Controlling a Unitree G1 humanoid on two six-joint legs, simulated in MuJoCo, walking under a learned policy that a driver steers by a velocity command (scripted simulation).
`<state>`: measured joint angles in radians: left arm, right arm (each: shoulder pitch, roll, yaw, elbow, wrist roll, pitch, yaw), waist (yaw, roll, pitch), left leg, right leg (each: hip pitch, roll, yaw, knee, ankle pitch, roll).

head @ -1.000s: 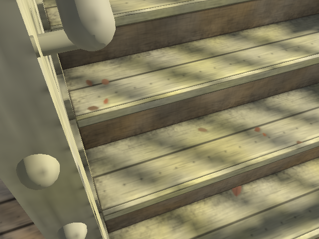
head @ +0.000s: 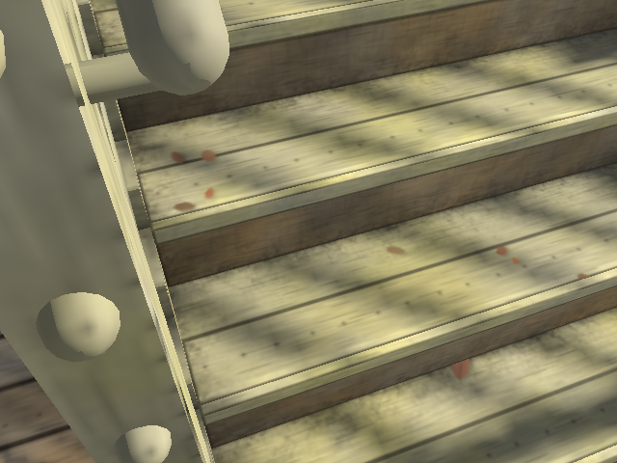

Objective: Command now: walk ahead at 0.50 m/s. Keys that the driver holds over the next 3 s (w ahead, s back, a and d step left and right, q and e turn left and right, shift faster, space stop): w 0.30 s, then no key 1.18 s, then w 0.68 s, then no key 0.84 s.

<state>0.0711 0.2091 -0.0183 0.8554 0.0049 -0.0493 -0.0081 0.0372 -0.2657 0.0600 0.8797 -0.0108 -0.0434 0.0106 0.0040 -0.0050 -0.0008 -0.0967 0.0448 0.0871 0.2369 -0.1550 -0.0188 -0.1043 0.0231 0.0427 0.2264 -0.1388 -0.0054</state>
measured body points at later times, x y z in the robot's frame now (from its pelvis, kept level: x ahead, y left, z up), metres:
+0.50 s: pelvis +0.00 +0.00 +0.00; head +0.01 +0.00 +0.45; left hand +0.15 +0.23 -0.12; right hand +0.16 -0.24 -0.11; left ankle -0.02 +0.13 -0.75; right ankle -0.01 -0.12 -0.75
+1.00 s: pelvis -0.02 +0.00 +0.00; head -0.02 +0.00 +0.45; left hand +0.07 +0.24 -0.14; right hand +0.10 -0.24 -0.13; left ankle -0.02 +0.13 -0.75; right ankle -0.01 -0.12 -0.75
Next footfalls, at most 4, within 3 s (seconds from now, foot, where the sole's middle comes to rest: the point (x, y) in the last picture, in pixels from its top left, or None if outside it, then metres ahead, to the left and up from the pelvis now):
none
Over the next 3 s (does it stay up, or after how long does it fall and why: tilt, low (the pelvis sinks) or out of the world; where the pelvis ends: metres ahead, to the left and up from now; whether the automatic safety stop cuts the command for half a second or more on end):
stays up -0.02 0.00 0.00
